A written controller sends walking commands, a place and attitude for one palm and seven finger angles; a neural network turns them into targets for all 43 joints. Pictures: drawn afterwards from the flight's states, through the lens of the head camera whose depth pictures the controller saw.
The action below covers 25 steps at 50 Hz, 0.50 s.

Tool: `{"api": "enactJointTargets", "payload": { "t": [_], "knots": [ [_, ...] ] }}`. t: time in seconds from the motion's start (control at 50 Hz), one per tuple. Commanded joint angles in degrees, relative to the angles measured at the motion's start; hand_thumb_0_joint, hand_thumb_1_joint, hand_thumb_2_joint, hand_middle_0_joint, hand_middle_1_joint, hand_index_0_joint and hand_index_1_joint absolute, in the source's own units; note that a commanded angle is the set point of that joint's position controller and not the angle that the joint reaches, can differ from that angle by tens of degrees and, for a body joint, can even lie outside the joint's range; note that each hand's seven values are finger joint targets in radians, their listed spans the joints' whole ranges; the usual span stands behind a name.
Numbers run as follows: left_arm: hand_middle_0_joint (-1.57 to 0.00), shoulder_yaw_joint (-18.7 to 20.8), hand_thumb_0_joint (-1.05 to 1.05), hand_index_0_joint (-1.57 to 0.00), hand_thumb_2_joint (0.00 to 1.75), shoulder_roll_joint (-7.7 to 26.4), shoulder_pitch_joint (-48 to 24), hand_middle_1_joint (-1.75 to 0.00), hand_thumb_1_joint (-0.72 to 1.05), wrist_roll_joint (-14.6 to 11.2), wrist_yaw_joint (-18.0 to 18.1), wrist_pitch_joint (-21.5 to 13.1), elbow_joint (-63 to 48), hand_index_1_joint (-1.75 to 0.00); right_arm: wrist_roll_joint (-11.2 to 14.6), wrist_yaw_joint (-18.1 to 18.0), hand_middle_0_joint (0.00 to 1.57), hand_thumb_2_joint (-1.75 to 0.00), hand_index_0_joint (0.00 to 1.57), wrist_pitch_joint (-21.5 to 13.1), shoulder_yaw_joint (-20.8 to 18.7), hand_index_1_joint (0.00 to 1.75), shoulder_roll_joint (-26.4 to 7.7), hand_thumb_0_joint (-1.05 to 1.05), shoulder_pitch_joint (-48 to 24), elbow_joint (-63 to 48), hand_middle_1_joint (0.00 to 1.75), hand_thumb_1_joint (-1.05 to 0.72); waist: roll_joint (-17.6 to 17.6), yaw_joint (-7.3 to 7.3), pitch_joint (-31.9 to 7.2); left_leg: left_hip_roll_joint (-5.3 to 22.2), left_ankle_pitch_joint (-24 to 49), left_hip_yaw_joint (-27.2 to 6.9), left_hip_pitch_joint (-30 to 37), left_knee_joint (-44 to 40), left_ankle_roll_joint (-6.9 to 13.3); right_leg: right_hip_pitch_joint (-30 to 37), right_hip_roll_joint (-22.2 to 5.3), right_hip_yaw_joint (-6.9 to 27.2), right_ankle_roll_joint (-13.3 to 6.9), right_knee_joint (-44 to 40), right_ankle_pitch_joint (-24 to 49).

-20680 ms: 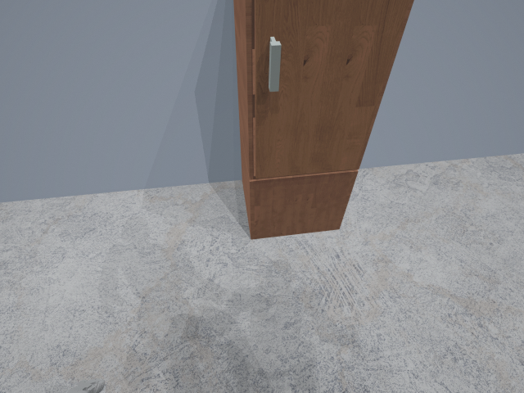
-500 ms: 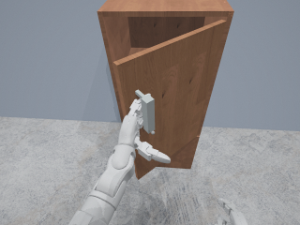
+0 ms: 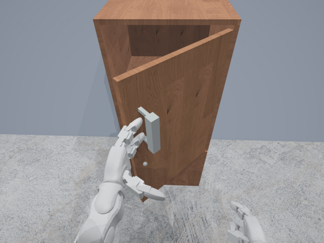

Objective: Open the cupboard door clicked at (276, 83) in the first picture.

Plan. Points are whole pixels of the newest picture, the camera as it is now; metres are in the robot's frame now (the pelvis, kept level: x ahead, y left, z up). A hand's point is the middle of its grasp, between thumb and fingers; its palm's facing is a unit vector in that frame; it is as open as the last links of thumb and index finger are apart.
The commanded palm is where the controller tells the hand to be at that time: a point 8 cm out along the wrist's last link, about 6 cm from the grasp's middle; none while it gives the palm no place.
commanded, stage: slide the hand sideways off the handle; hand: left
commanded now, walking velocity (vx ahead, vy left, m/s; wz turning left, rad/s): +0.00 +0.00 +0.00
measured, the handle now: (148, 129) +0.37 +0.06 +0.11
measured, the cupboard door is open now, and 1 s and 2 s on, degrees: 43 43 43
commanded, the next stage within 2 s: draw the hand back to the body in 0.38 s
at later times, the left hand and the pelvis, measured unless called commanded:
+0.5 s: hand (122, 181) +0.23 +0.10 +0.10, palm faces -0.01 -1.00 -0.02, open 16.3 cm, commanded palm +0.20 +0.16 +0.11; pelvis +0.01 -0.01 -0.01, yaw +2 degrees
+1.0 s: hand (84, 184) +0.20 +0.17 +0.13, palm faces +0.04 -1.00 -0.05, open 16.2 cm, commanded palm +0.17 +0.22 +0.14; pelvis +0.00 +0.00 +0.00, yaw +2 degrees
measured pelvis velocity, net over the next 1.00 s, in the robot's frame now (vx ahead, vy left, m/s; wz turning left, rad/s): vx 0.00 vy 0.00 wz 0.03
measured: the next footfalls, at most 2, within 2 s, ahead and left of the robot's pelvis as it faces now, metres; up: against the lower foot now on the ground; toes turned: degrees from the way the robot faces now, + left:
none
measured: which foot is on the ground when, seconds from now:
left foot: down 0.00-1.00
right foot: down 0.00-1.00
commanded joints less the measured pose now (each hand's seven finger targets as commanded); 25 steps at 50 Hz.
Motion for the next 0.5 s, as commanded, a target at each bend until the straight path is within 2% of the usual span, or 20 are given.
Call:
{"api": "enactJointTargets", "payload": {
  "t": [0.0,0.02,0.08,0.12,0.14,0.2,0.3,0.32,0.34,0.38,0.46,0.48],
  "knots": [
    [-0.15,5.2,0.00,-0.15,0.30,2.4,-4.6,-0.30,-0.50,-0.4,-0.3,-3.8,-18.0,-0.30,0.1,0.0,0.20,-0.90,0.20,-3.2,-2.0,0.30,-4.8,0.00,-7.5,-10.6,0.30,-0.90,-4.4,1.21,-9.1,-2.3,10.2,-0.2,8.0,-2.8,2.2,-1.5,0.5,-0.1,0.7,-6.0,19.4],
    [-0.15,6.1,0.00,-0.15,0.30,3.4,-3.9,-0.30,-0.50,-0.6,-0.6,-4.0,-19.6,-0.30,0.1,-0.1,0.20,-0.90,0.20,-3.2,-2.1,0.30,-4.9,0.00,-7.5,-10.8,0.30,-0.90,-4.1,1.06,-9.3,-2.2,10.8,-0.2,8.0,-2.7,2.2,-1.6,0.5,-0.1,0.7,-5.6,20.4],
    [-0.15,4.8,0.00,-0.15,0.30,2.5,0.9,-0.30,-0.50,-0.8,-2.2,-4.4,-23.0,-0.30,0.1,0.1,0.20,-0.90,0.20,-3.8,-2.2,0.30,-4.8,0.00,-6.9,-11.5,0.30,-0.90,-2.4,0.76,-9.5,-2.3,13.1,-0.1,8.4,-1.6,2.2,-1.9,0.5,-0.4,0.9,-4.1,24.5],
    [-0.15,5.5,0.00,-0.15,0.30,3.5,1.9,-0.30,-0.50,-1.2,-3.2,-4.5,-24.0,-0.30,0.1,0.1,0.20,-0.90,0.20,-4.2,-2.2,0.30,-5.1,0.00,-6.4,-11.6,0.30,-0.90,-3.3,0.22,-8.9,-2.3,12.7,-0.3,7.8,-1.0,2.2,-2.6,0.4,-0.3,1.2,-3.8,24.7],
    [-0.15,6.6,0.00,-0.15,0.30,4.5,3.1,-0.30,-0.50,-1.4,-3.6,-4.6,-24.6,-0.30,0.0,-0.1,0.20,-0.90,0.20,-4.4,-2.3,0.30,-5.2,0.00,-6.3,-11.7,0.30,-0.90,-3.6,0.53,-9.0,-2.3,12.7,-0.4,7.5,-0.9,2.3,-2.6,0.5,-0.4,1.2,-3.5,24.8],
    [-0.15,6.6,0.00,-0.15,0.30,4.9,5.9,-0.30,-0.50,-1.9,-5.4,-5.2,-25.9,-0.30,0.1,-0.4,0.20,-0.90,0.20,-5.5,-2.3,0.30,-5.5,0.00,-5.6,-11.9,0.30,-0.90,-3.7,0.16,-8.8,-2.5,12.5,-0.5,7.0,0.1,2.4,-3.2,0.3,-0.1,1.5,-3.2,25.5],
    [-0.15,8.1,0.00,-0.15,0.30,6.5,8.4,-0.30,-0.50,-3.5,-8.5,-6.4,-26.7,-0.30,0.3,-1.1,0.20,-0.90,0.20,-7.5,-2.5,0.30,-6.0,0.00,-4.5,-11.6,0.30,-0.90,-3.9,-0.16,-8.4,-2.7,11.2,-1.0,5.6,1.2,2.5,-4.6,0.0,0.2,1.9,-2.8,24.4],
    [-0.15,8.5,0.00,-0.15,0.30,6.9,8.0,-0.30,-0.50,-3.9,-9.0,-6.7,-27.3,-0.30,0.3,-1.3,0.20,-0.90,0.20,-8.0,-2.4,0.30,-6.0,0.00,-4.4,-11.6,0.30,-0.90,-4.6,-0.36,-8.6,-2.9,11.0,-1.2,5.2,1.5,2.5,-4.6,-0.3,0.4,2.2,-2.6,25.2],
    [-0.15,8.7,0.00,-0.15,0.30,7.0,8.2,-0.30,-0.50,-4.2,-9.5,-6.8,-27.3,-0.30,0.5,-1.5,0.20,-0.90,0.20,-8.4,-2.4,0.30,-6.1,0.00,-4.6,-11.7,0.30,-0.90,-3.7,-0.15,-8.4,-3.0,10.4,-1.2,4.8,1.6,2.4,-4.8,-0.3,0.6,2.2,-2.6,24.6],
    [-0.15,8.0,0.00,-0.15,0.30,6.6,5.8,-0.30,-0.50,-4.6,-10.0,-7.0,-27.3,-0.30,0.6,-1.7,0.20,-0.90,0.20,-9.3,-2.3,0.30,-6.1,0.00,-4.3,-11.2,0.30,-0.90,-3.3,-0.81,-7.7,-3.1,9.2,-1.5,4.5,1.9,2.4,-6.2,-0.4,0.6,2.3,-2.8,22.6],
    [-0.15,10.0,0.00,-0.15,0.30,7.7,6.2,-0.30,-0.50,-5.1,-9.7,-7.1,-25.8,-0.30,0.6,-2.1,0.20,-0.90,0.20,-10.7,-2.2,0.30,-6.3,0.00,-4.5,-10.7,0.30,-0.90,-4.8,-0.07,-8.1,-3.2,7.3,-1.7,3.1,2.0,2.4,-6.1,-0.7,1.2,2.4,-3.3,19.2],
    [-0.15,12.1,0.00,-0.15,0.30,9.6,6.5,-0.30,-0.50,-5.1,-9.6,-7.0,-25.2,-0.30,0.6,-2.3,0.20,-0.90,0.20,-10.9,-2.3,0.30,-6.4,0.00,-4.4,-10.5,0.30,-0.90,-5.2,0.28,-8.3,-3.2,7.2,-1.6,2.8,1.9,2.3,-5.7,-0.8,1.6,2.4,-3.5,19.3]
  ]
}}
